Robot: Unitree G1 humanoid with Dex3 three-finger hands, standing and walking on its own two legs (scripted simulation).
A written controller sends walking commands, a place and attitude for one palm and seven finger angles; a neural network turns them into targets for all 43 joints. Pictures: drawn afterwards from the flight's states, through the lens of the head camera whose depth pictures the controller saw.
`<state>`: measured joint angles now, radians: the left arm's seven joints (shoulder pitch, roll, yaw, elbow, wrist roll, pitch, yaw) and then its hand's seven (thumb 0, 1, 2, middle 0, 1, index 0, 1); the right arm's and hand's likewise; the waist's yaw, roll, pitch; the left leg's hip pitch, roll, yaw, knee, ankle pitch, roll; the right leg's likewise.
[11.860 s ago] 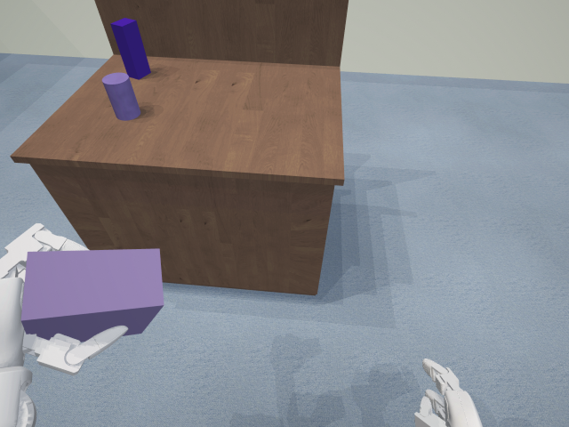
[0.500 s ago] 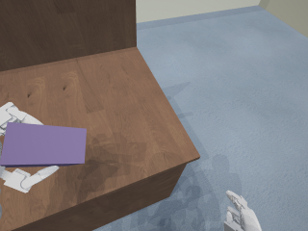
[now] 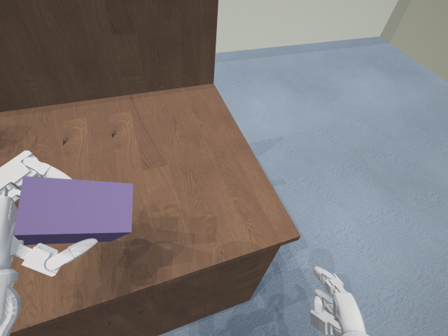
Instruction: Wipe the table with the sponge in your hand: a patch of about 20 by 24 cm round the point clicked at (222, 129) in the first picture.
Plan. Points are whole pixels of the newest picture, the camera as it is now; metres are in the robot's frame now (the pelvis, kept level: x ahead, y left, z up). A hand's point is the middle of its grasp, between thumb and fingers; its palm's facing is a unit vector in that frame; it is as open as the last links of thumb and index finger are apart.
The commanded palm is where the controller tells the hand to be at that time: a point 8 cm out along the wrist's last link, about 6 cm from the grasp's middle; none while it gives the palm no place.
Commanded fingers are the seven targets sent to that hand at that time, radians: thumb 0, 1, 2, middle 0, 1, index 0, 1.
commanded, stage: look again from close up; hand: left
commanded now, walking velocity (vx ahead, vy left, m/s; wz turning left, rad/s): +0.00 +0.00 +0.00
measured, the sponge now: (91, 215) +0.23 +0.22 +0.14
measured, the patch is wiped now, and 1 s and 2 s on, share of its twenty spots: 0.00 0.00 0.00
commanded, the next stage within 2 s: come to a stop and stand still in 0.12 s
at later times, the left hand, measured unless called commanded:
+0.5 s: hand (16, 174) +0.24 +0.28 +0.21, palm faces +0.49 -0.73 -0.49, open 10.2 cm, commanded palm +0.15 +0.27 +0.17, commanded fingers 0.00 0.10 1.30 -1.20 -1.60 -1.20 -1.60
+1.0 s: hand (38, 242) +0.18 +0.25 +0.16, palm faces +0.46 -0.81 -0.37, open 10.2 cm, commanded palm +0.12 +0.27 +0.17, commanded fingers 0.00 0.10 1.30 -1.20 -1.60 -1.20 -1.60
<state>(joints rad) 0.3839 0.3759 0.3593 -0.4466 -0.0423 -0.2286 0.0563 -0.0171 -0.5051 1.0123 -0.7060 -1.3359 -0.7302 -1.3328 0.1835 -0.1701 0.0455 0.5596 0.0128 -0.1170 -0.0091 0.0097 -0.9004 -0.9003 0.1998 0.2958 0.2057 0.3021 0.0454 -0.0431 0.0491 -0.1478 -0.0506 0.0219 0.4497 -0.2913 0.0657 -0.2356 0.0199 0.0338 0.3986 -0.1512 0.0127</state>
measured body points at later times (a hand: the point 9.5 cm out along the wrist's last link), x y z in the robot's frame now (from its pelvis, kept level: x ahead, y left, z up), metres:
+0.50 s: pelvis -0.01 -0.01 -0.01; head +0.02 +0.00 +0.44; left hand +0.20 +0.32 +0.23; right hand +0.16 -0.23 -0.09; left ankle -0.03 +0.07 -0.74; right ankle +0.03 -0.13 -0.74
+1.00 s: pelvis -0.01 -0.02 -0.01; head +0.01 +0.00 +0.44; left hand +0.15 +0.29 +0.18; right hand +0.19 -0.24 -0.07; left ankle -0.03 +0.07 -0.74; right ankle +0.03 -0.13 -0.74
